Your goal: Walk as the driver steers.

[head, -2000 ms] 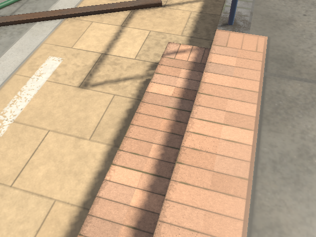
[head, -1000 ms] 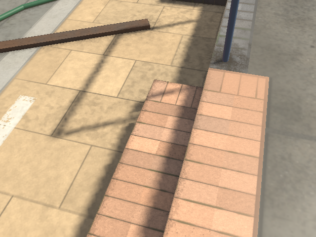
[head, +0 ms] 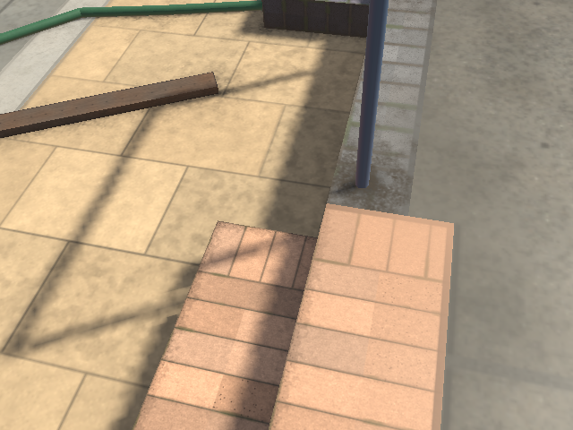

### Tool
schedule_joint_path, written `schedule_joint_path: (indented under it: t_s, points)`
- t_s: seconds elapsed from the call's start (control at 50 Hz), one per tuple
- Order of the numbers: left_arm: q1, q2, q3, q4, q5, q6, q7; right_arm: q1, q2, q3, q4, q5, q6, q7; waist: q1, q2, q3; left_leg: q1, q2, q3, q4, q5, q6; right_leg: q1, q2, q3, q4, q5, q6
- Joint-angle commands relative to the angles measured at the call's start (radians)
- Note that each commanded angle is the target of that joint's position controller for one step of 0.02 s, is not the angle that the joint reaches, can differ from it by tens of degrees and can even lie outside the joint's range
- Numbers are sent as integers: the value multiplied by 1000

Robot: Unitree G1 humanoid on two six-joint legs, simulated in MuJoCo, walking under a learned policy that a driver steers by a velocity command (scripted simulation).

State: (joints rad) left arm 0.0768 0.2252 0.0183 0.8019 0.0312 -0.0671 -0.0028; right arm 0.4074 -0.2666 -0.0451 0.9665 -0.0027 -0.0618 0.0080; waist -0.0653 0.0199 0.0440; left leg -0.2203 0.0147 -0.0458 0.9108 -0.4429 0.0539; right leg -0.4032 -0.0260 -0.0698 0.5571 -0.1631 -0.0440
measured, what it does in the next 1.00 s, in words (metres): walks ahead, turning left: left foot, then right foot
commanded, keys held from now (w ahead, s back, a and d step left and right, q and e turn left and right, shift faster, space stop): w+q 1.00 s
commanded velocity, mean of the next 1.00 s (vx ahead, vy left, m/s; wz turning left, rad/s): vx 0.50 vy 0.00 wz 0.54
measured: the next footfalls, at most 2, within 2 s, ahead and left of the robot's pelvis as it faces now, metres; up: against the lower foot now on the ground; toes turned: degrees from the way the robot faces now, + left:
left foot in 0.46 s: +0.27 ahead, +0.03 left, +0.00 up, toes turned +18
right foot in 0.98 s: +0.59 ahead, -0.05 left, +0.00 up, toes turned +37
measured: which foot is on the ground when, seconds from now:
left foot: up 0.00-0.44, down 0.46-1.00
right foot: down 0.00-0.44, up 0.46-0.96, down 0.98-1.00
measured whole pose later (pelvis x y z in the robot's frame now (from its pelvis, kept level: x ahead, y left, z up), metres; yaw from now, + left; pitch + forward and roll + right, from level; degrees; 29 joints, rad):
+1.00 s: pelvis +0.43 -0.01 -0.01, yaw +34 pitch +1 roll +0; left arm 0.07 0.27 0.03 0.66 0.05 -0.03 -0.01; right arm 0.48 -0.34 -0.07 0.73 0.00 0.00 0.00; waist -0.07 0.00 0.01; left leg -0.06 -0.12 -0.25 0.65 -0.49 0.07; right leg -0.42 0.02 0.04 0.60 -0.22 0.00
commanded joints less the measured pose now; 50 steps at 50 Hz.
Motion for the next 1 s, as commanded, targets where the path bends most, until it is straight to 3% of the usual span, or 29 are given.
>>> schedule_joint_path:
  t_s: [0.02,0.06,0.1,0.12,0.16,0.2,0.24,0.3,0.32,0.34,0.4,0.42,0.44,0.46,0.48,0.5,0.52,0.54,0.56,0.6,0.64,0.74,0.84,0.88,0.92,0.94,0.96,0.98,1.0]
  points:
    - [166,124,45,6,-9,-2,5,-2,-54,-17,-68,-3,0,15,81,-139,-55,-390,57,-15,219,101,24,336,-285,368,-379,-264,-71]
    - [158,96,39,9,-13,-13,20,-29,-59,-27,-75,-25,26,25,57,-136,-34,-339,69,3,207,154,12,270,-243,229,-393,-44,-57]
    - [189,94,40,16,-23,-27,23,-44,-44,-27,-87,-24,45,33,43,-111,-47,-348,64,9,210,207,11,281,-235,149,-386,122,-59]
    - [222,113,50,27,-27,-30,28,-79,-34,-25,-107,-33,58,40,48,-119,-38,-362,60,29,221,241,7,282,-231,102,-388,191,-59]
    - [251,104,49,33,-23,-31,32,-143,-37,-24,-137,-28,73,46,51,-105,-15,-402,54,38,184,312,2,287,-222,46,-390,236,-55]
    - [246,100,45,18,-19,-38,36,-210,-50,-27,-165,-34,73,53,62,-77,-3,-382,9,90,130,449,-4,260,-189,-22,-355,301,-56]
    - [273,113,44,18,-20,-42,41,-248,-35,-20,-193,-36,75,57,62,-100,-16,-363,-2,103,97,490,3,265,-198,-60,-305,403,-48]
    - [295,132,46,10,-15,-34,43,-325,-43,-15,-240,-35,81,62,79,-110,10,-310,-29,152,3,455,30,264,-208,-97,-265,485,-46]
    - [320,147,50,23,-20,-22,47,-370,-31,-5,-275,-32,87,67,92,-121,46,-330,-12,127,-104,315,40,296,-237,-80,-290,461,-51]
    - [331,162,53,23,-16,-12,51,-391,-44,-5,-290,-34,91,71,103,-116,58,-324,-28,158,-129,247,51,335,-251,-78,-288,493,-56]
    - [325,199,61,19,-12,15,56,-318,-56,-13,-293,-26,90,62,69,-98,-9,-205,-81,188,-215,128,103,427,-254,-133,-114,865,-53]
    - [322,212,63,19,-14,23,56,-247,-62,-19,-276,-27,82,54,41,-88,-62,-121,-110,188,-247,108,126,431,-247,-149,21,942,-55]
    - [292,221,64,5,-17,32,52,-118,-74,-31,-246,-28,68,41,-24,-66,-136,37,-130,161,-329,114,157,362,-232,-163,223,892,-52]
    - [247,214,63,-23,-22,37,49,31,-141,-57,-221,-35,57,26,-114,41,-204,262,-11,-43,-485,93,201,157,-189,-187,528,590,-21]
    - [292,82,40,-79,-3,31,25,-34,-266,-80,-259,-30,52,20,10,212,-216,504,289,-544,-502,275,314,-269,5,-128,841,-372,39]
    - [183,171,54,-116,8,24,24,-25,-249,-82,-288,-4,59,22,-61,60,-227,490,333,-729,-592,310,428,-439,46,79,943,-338,58]
    - [137,192,56,-134,-8,14,22,-70,-205,-69,-282,3,63,15,-22,-5,-103,384,322,-573,-620,336,396,-466,-22,120,893,-230,64]
    - [148,211,60,-126,-18,10,21,-114,-164,-54,-280,5,61,15,31,-41,-26,255,279,-470,-647,408,347,-411,-52,113,800,-171,66]
    - [170,212,63,-110,-15,21,25,-161,-135,-41,-291,2,50,11,77,-59,16,167,214,-382,-665,509,298,-347,-77,119,705,-143,78]
    - [194,177,57,-109,3,59,19,-137,-121,-29,-293,7,25,12,97,-28,2,100,150,-291,-686,648,256,-248,-88,110,616,-94,93]
    - [171,151,53,-117,4,74,7,-85,-137,-30,-280,8,14,15,90,-18,-22,107,115,-249,-684,757,235,-246,-77,89,551,-22,93]
    - [3,132,45,-168,15,80,-5,44,-159,-32,-265,13,19,7,27,44,-16,145,86,-247,-659,754,181,-302,-59,75,355,157,83]
    - [-128,131,39,-214,2,70,-13,104,-189,-42,-269,5,34,-8,-26,90,8,192,103,-315,-609,677,198,-271,-11,90,148,151,76]
    - [-134,138,38,-222,-2,60,-18,79,-203,-50,-284,-5,45,-8,-17,105,-8,207,121,-349,-573,702,200,-226,5,104,138,97,65]
    - [-79,153,42,-216,-2,51,-15,28,-215,-55,-305,-8,51,-13,22,121,-9,144,117,-360,-546,694,173,-80,26,106,94,17,56]
    - [65,176,55,-171,1,40,-10,-58,-217,-55,-332,-7,47,-18,105,142,-62,69,128,-362,-468,754,143,110,5,169,133,115,22]
    - [204,205,68,-131,9,31,-5,-123,-222,-58,-357,3,45,-18,181,93,-114,12,86,-334,-317,813,114,272,24,166,73,38,3]
    - [342,217,79,-95,25,22,-1,-130,-205,-55,-365,14,42,-16,252,4,-162,-46,13,-286,-84,758,85,426,20,157,-37,-5,-11]
    - [366,265,85,-96,37,15,7,19,-69,-29,-363,12,42,-11,162,-252,-231,-207,-98,-211,236,30,50,603,-218,377,-59,28,-69]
